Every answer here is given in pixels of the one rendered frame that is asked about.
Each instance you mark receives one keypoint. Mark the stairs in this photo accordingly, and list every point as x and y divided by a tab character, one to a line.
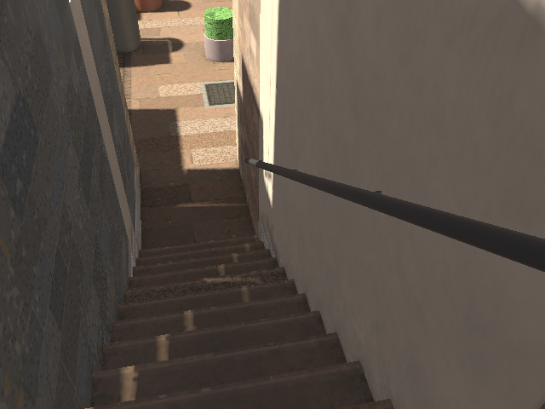
330	389

